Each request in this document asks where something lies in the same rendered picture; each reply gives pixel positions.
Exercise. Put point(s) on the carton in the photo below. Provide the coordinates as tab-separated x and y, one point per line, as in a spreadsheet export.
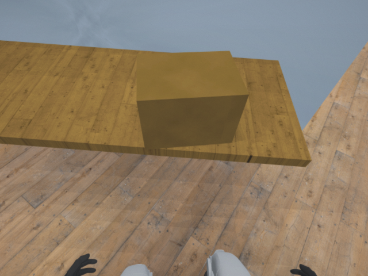
189	98

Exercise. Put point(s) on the robot left hand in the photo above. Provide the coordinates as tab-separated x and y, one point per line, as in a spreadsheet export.
75	269

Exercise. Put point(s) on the robot right thigh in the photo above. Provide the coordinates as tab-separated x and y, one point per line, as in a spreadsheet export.
225	264

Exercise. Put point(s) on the robot right hand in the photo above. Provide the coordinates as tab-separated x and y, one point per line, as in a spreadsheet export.
304	271

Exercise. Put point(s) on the robot thigh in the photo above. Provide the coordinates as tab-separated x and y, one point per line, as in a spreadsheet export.
225	264
136	270

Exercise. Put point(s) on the table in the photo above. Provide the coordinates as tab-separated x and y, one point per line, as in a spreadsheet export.
75	97

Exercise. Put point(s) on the robot left thigh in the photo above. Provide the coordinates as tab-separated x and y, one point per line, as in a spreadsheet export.
136	270

